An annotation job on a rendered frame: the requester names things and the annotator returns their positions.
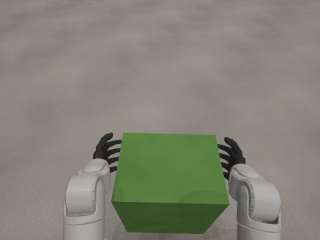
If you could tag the robot right forearm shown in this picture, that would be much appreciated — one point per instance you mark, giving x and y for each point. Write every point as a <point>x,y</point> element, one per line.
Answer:
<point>258,204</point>

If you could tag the robot left hand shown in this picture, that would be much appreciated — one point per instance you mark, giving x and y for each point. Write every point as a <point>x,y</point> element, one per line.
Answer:
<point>102,151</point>

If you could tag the robot left forearm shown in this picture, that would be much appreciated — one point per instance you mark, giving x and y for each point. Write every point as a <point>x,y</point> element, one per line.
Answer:
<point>84,207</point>

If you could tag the robot right hand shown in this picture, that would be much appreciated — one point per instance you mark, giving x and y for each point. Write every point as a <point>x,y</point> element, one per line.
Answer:
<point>236,156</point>

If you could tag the carton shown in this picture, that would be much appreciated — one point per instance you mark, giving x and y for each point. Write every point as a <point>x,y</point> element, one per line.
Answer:
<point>169,183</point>

